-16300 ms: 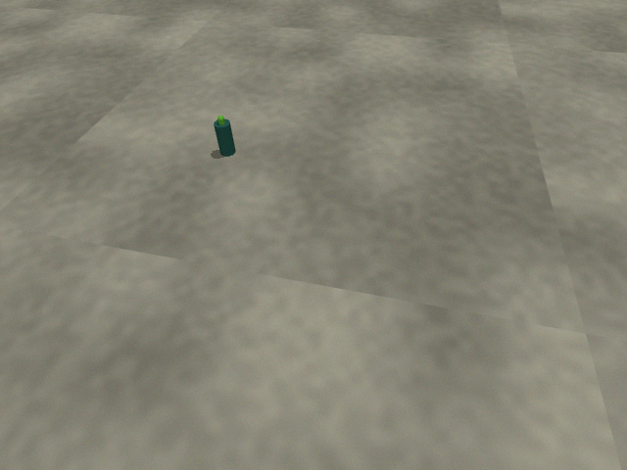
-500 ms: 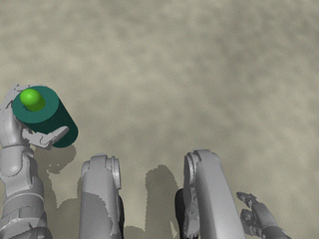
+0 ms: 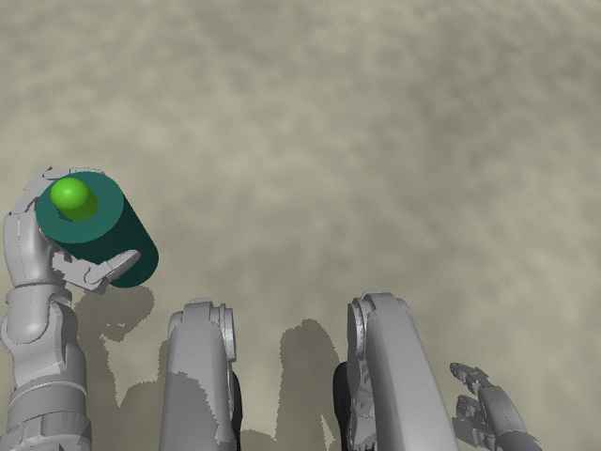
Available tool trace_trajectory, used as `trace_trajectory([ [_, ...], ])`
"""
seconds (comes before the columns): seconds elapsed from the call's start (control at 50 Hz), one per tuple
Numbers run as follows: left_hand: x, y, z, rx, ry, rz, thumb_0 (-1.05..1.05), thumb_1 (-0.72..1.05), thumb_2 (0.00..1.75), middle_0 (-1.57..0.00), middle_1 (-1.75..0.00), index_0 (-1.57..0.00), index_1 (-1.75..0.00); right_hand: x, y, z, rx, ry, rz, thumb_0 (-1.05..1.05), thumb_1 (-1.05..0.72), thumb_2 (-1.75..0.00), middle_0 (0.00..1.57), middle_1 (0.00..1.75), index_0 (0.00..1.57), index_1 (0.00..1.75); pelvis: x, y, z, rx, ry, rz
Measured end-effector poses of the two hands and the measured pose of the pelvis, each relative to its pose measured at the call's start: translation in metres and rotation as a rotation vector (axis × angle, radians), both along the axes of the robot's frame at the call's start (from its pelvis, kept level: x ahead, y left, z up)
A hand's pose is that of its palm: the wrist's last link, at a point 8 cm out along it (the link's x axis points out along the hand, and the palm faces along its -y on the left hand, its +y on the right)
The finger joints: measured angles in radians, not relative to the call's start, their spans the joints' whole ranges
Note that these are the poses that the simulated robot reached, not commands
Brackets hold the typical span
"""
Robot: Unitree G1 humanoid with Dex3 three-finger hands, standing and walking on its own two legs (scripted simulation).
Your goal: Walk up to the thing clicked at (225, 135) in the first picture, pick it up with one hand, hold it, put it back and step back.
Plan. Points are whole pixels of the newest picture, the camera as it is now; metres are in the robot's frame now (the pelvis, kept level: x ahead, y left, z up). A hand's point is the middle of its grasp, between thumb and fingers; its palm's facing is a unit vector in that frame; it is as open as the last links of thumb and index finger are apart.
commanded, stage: lift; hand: left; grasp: from the side
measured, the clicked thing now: (103, 231) +0.39 +0.24 -0.03
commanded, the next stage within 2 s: hold in 1.76 s
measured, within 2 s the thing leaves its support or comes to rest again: neither
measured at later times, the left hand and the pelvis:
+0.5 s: hand (21, 171) +0.38 +0.23 +0.15, palm faces +0.20 -0.98 -0.04, open 11.3 cm; pelvis +0.03 +0.00 +0.14, yaw +2 degrees
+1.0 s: hand out of the picture +0.39 +0.22 +0.27, palm faces +0.18 -0.98 -0.03, open 11.3 cm; pelvis +0.06 +0.01 +0.25, yaw +3 degrees
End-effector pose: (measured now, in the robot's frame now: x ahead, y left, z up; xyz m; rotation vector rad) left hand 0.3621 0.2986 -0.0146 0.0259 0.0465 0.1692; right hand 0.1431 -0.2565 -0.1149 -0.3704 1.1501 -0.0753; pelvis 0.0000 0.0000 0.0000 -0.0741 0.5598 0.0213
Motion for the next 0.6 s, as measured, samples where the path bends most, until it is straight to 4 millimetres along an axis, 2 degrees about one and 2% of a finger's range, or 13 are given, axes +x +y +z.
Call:
trace_trajectory([
  [0.14,-0.003,-0.006,0.039,0.005,0.002,-0.007,0.01,-0.56,1.11,-0.66,-0.99,-0.65,-0.97,0.014,0.004,0.027,0.017,-0.043,-0.012,0.01,-0.92,-0.90,0.20,0.30,0.20,0.30,0.004,0.000,0.029,0.001,0.006,0.004],
  [0.26,-0.007,-0.014,0.079,0.002,0.003,0.005,0.01,-0.56,1.11,-0.66,-0.98,-0.66,-0.97,0.030,0.009,0.059,0.033,-0.089,-0.021,0.01,-0.91,-0.89,0.20,0.30,0.20,0.30,0.010,0.000,0.060,0.004,-0.006,0.008],
  [0.44,-0.014,-0.022,0.148,0.009,0.019,0.030,0.01,-0.55,1.10,-0.66,-0.98,-0.65,-0.97,0.052,0.019,0.122,0.048,-0.162,-0.035,0.01,-0.90,-0.89,0.20,0.30,0.20,0.30,0.022,0.003,0.116,0.006,-0.053,0.020],
  [0.6,-0.017,-0.022,0.206,0.005,0.036,0.052,0.01,-0.55,1.10,-0.65,-0.99,-0.65,-0.98,0.057,0.025,0.182,0.048,-0.196,-0.040,0.01,-0.90,-0.89,0.20,0.30,0.20,0.30,0.037,0.005,0.169,0.010,-0.117,0.036],
])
